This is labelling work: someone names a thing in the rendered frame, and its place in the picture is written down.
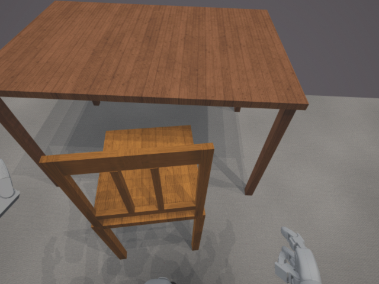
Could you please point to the chair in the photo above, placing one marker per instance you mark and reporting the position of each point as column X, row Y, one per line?
column 146, row 176

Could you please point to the left robot hand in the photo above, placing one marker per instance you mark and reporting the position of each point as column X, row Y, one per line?
column 8, row 195

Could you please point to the table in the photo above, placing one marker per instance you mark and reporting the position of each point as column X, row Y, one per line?
column 156, row 54

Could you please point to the right robot hand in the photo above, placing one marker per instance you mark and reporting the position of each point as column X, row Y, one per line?
column 302, row 265

